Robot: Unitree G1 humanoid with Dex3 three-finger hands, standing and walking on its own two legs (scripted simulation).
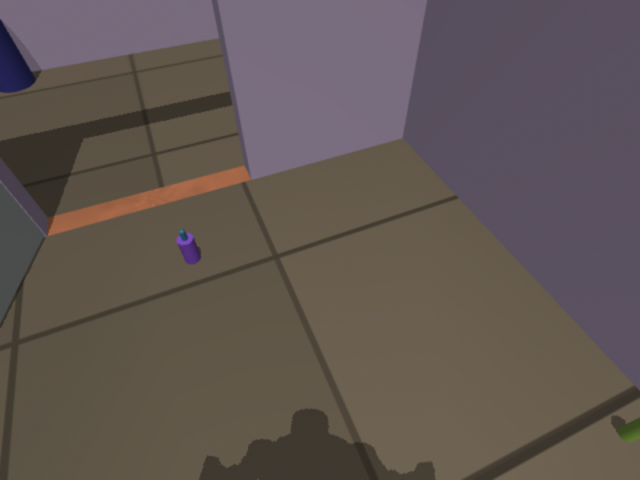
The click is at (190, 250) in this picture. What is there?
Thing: necked bottle
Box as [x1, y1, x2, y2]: [176, 229, 200, 263]
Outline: 180,229 180,234 176,240 186,262 195,263 199,260 200,255 191,234 186,233 184,230
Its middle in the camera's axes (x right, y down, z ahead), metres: -0.52 +0.02 +1.51
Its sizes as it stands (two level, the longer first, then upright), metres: 0.062 0.062 0.171
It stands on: the floor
